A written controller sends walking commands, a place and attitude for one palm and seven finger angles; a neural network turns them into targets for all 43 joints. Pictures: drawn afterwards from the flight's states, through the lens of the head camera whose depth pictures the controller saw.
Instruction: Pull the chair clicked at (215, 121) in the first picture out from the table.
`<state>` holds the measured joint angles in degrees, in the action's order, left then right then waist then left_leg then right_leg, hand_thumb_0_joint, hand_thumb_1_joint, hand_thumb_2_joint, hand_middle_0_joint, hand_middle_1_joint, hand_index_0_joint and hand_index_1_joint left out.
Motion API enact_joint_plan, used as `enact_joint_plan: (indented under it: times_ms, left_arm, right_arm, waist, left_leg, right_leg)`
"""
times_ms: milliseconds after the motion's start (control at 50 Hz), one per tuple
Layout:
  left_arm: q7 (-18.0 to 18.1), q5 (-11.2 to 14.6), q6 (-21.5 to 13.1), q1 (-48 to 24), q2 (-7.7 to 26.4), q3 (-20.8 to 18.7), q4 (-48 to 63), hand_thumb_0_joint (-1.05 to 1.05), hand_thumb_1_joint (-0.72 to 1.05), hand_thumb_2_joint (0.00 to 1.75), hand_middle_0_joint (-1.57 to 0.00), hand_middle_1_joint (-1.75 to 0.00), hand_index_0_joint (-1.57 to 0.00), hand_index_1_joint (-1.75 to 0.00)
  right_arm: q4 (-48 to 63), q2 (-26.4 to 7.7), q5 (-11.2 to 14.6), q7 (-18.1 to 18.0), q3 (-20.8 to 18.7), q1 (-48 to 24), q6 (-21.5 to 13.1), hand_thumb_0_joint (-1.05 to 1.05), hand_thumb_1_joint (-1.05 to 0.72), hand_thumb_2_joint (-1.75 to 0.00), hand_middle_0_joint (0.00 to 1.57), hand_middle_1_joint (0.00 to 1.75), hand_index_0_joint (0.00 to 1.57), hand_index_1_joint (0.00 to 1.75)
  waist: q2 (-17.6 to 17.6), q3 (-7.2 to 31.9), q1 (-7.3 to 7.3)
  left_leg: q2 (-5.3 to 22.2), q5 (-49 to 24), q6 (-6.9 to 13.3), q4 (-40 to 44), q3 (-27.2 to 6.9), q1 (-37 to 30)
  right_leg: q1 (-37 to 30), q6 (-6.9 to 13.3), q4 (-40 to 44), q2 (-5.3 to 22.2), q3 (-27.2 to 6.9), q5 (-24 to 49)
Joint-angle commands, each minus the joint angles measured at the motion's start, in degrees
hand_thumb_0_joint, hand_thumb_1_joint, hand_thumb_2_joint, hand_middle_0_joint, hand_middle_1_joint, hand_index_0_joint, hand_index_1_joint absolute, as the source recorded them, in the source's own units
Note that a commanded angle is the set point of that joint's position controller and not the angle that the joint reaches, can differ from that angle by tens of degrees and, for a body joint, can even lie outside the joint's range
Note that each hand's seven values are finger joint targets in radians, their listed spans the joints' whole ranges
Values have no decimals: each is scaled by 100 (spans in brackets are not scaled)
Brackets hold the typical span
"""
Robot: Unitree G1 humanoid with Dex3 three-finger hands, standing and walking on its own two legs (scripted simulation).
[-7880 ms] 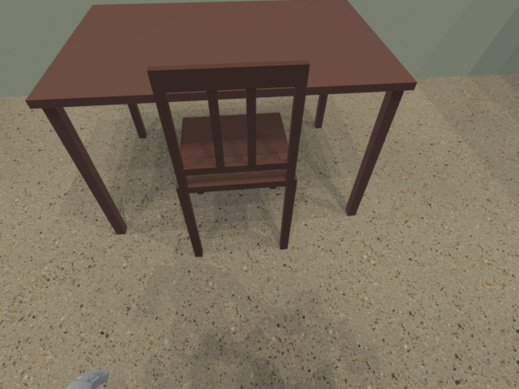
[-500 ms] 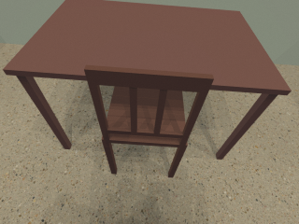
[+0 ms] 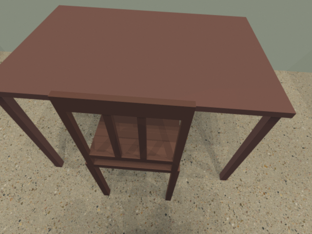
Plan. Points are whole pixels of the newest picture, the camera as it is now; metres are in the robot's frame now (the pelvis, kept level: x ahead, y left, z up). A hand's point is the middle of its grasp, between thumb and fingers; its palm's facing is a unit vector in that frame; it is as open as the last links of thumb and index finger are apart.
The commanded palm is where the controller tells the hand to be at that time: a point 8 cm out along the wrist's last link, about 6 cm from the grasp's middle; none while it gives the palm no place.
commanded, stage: come to a stop and stand still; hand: left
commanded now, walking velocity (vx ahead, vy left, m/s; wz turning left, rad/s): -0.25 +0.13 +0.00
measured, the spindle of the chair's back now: (113, 137) +0.42 +0.18 -0.09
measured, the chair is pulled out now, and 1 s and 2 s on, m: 0.00 0.00 0.00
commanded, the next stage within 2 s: look again from close up in 1.06 s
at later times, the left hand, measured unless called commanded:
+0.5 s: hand out of the picture -0.02 +0.18 -0.16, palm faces +0.07 -0.96 -0.26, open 7.4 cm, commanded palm none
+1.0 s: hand out of the picture -0.07 +0.19 -0.17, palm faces +0.05 -0.98 -0.18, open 7.4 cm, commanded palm none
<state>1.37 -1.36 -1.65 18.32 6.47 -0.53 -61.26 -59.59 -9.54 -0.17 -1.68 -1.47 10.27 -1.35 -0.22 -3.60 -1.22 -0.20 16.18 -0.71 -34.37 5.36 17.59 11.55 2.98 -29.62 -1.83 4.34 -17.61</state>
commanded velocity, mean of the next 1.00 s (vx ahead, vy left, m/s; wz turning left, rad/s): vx -0.02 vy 0.03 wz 0.00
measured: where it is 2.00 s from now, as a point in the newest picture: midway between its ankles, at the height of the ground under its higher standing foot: outside the picture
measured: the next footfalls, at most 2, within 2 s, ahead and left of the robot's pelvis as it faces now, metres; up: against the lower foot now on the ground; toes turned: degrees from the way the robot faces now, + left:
left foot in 0.02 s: +0.07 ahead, +0.08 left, +0.00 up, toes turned +4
left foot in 0.54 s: -0.02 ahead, +0.13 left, +0.00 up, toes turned +2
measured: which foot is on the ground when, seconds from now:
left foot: up 0.00-0.00, down 0.02-0.24, up 0.26-0.52, down 0.54-1.00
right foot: down 0.00-1.00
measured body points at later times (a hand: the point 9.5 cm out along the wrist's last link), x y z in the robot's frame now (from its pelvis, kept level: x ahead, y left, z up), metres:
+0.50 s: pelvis -0.02 -0.02 +0.01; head +0.01 -0.03 +0.45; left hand -0.02 +0.23 -0.14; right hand +0.04 -0.24 -0.16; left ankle -0.06 +0.13 -0.72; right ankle -0.02 -0.09 -0.73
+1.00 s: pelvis -0.05 +0.02 +0.01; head -0.04 +0.02 +0.46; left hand -0.07 +0.24 -0.15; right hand -0.09 -0.18 -0.15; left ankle -0.07 +0.13 -0.73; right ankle -0.02 -0.09 -0.73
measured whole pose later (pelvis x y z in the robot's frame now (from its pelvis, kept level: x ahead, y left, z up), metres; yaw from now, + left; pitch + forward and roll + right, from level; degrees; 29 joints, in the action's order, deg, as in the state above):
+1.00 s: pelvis -0.05 +0.02 +0.01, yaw +0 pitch -1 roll +1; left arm 1.4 -0.9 -0.1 18.3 8.3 -0.5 -62.7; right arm -64.7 -5.7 -0.2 -0.9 0.9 20.7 -0.1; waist -0.8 -1.9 -0.6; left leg -0.5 13.0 0.5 -22.0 2.1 8.0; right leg 13.0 1.0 -24.4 1.4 3.6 -10.4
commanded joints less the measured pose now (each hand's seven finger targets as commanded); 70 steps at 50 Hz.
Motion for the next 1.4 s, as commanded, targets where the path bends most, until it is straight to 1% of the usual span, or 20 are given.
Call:
enact_joint_plan:
  times_ms: [0,40,80,160,220,240,280,420,460,520,580,800,1120,1140,1160,1180,1200,1220,1300,1380]
  left_arm:
    - [132,154,7,263,709,-120,223,0,90,90,-20,-30,-20,-30]
    - [216,69,177,381,591,-107,197,0,90,90,-20,-30,-20,-30]
    - [196,55,273,392,663,-110,119,0,90,90,-20,-30,-20,-30]
    - [183,17,244,505,754,-146,142,0,90,90,-20,-30,-20,-30]
    - [180,-9,173,200,1034,-184,291,0,90,90,-20,-30,-20,-30]
    - [178,-13,155,110,1060,-176,334,0,90,90,-20,-30,-20,-30]
    - [179,-31,137,-3,1053,-185,446,0,90,90,-20,-30,-20,-30]
    - [128,-10,59,200,1322,-234,380,0,90,90,-20,-30,-20,-30]
    - [125,31,57,18,1299,-225,352,0,90,90,-20,-30,-20,-30]
    - [99,64,74,-105,971,-163,396,0,90,90,-20,-30,-20,-30]
    - [73,42,128,-176,942,-141,253,0,90,90,-20,-30,-20,-30]
    - [32,52,152,87,836,-115,101,0,90,90,-20,-30,-20,-30]
    - [83,44,42,627,476,12,-166,0,90,90,-20,-30,-20,-30]
    - [286,-12,-120,803,704,75,-358,0,90,90,-20,-30,-20,-30]
    - [237,46,-130,662,933,8,-159,0,90,90,-20,-30,-20,-30]
    - [179,47,-122,469,856,15,-76,0,90,90,-20,-30,-20,-30]
    - [144,22,-136,436,847,-6,-74,0,90,90,-20,-30,-20,-30]
    - [133,31,-117,436,739,7,-60,0,90,90,-20,-30,-20,-30]
    - [78,38,-37,374,525,56,-73,0,90,90,-20,-30,-20,-30]
    - [86,48,-29,415,501,47,-44,0,90,90,-20,-30,-20,-30]
  right_arm:
    - [31,-464,9,-82,-3,692,-52,0,-90,-90,20,30,20,30]
    - [139,-524,-12,-127,-6,376,49,0,-90,-90,20,30,20,30]
    - [248,-459,-16,-138,9,67,104,0,-90,-90,20,30,20,30]
    - [427,-585,-44,-99,-96,43,223,0,-90,-90,20,30,20,30]
    - [435,-395,-27,-33,-151,215,375,0,-90,-90,20,30,20,30]
    - [409,-371,-45,-15,-164,175,430,0,-90,-90,20,30,20,30]
    - [390,-360,-64,23,-170,94,461,0,-90,-90,20,30,20,30]
    - [267,-174,11,64,-29,175,279,0,-90,-90,20,30,20,30]
    - [81,-157,7,41,25,478,209,0,-90,-90,20,30,20,30]
    - [-28,-467,-35,1,14,550,124,0,-90,-90,20,30,20,30]
    - [-150,-379,-36,16,107,508,131,0,-90,-90,20,30,20,30]
    - [-250,-238,-54,33,141,1055,120,0,-90,-90,20,30,20,30]
    - [-367,-20,13,-10,177,1443,26,0,-90,-90,20,30,20,30]
    - [3,-398,-26,61,167,566,-91,0,-90,-90,20,30,20,30]
    - [159,-93,-36,53,133,1011,-11,0,-90,-90,20,30,20,30]
    - [78,-55,-56,50,141,1228,-31,0,-90,-90,20,30,20,30]
    - [44,-116,-91,62,161,1424,-57,0,-90,-90,20,30,20,30]
    - [80,-106,-66,51,161,1461,-68,0,-90,-90,20,30,20,30]
    - [131,-208,-43,25,168,1295,-77,0,-90,-90,20,30,20,30]
    - [97,-337,-37,18,173,1284,-113,0,-90,-90,20,30,20,30]
  waist:
    - [409,834,31]
    - [1023,299,-87]
    - [1134,-9,-182]
    - [203,205,-162]
    - [-1098,220,20]
    - [-1148,206,11]
    - [-960,262,-21]
    - [-765,626,-93]
    - [-662,721,57]
    - [-17,621,7]
    - [369,135,-44]
    - [140,-434,-34]
    - [70,-214,48]
    - [314,-333,-187]
    - [321,234,186]
    - [447,134,242]
    - [699,562,280]
    - [464,527,269]
    - [82,-289,184]
    - [-82,-351,139]
  left_leg:
    - [1014,-4721,368,962,-848,-1603]
    - [1315,-4823,752,1116,-1135,-1118]
    - [1267,-4325,902,1307,-1222,-772]
    - [948,-2867,640,871,-1123,-836]
    - [9,-173,83,58,-410,-334]
    - [-90,735,-1,-439,-463,-170]
    - [-31,1061,-44,-1149,-659,57]
    - [-103,592,-96,346,-299,-203]
    - [-58,-302,-55,1348,-311,-954]
    - [610,-2092,138,1344,-688,-1385]
    - [685,-1383,172,1540,-789,-788]
    - [471,537,244,2031,-902,-58]
    - [493,-175,258,1805,-857,-360]
    - [632,-656,56,594,-466,44]
    - [262,267,64,651,-622,-236]
    - [305,93,137,887,-688,-346]
    - [380,-301,170,860,-708,-540]
    - [470,-336,201,907,-813,-393]
    - [535,-75,290,1390,-1016,72]
    - [526,-320,300,1524,-1009,1]
  right_leg:
    - [14,-35,-223,802,-601,2622]
    - [142,-174,-213,668,-583,211]
    - [103,-221,-304,702,-530,-232]
    - [138,-93,327,874,-844,1211]
    - [-12,391,1019,1947,-1808,2827]
    - [39,675,1097,2127,-1885,3089]
    - [69,1028,1031,2056,-1681,3122]
    - [-798,743,541,1663,-1359,3872]
    - [-547,433,363,1427,-1125,3501]
    - [-76,-35,247,853,-669,2191]
    - [-120,-113,636,803,-594,1048]
    - [11,-112,1134,700,-686,-254]
    - [125,-105,989,730,-644,529]
    - [126,-118,736,1066,-769,2108]
    - [154,26,931,1242,-1155,755]
    - [445,90,886,1117,-1052,-193]
    - [308,121,678,976,-831,65]
    - [238,74,627,879,-738,70]
    - [417,9,606,731,-626,82]
    - [265,-30,519,726,-617,495]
